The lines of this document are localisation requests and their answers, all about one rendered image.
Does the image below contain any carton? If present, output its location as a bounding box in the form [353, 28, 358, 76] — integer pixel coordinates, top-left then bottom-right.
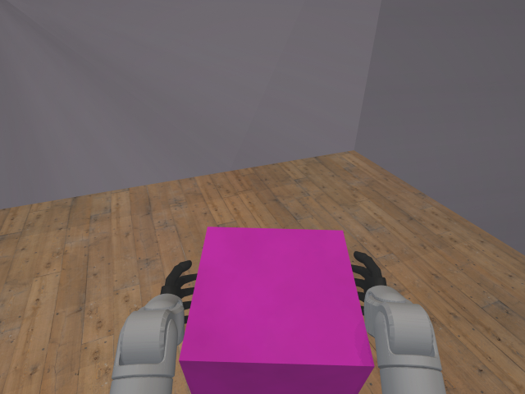
[179, 227, 375, 394]

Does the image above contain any robot right hand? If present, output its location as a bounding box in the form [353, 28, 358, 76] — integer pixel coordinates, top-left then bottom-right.
[351, 251, 386, 315]

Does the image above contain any robot left hand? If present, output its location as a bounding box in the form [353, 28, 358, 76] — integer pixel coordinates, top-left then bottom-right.
[160, 260, 197, 324]

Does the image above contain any right robot forearm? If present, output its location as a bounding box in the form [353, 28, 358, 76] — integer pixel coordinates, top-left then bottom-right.
[364, 286, 446, 394]

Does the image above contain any left robot forearm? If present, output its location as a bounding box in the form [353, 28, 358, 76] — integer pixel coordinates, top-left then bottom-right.
[110, 294, 185, 394]

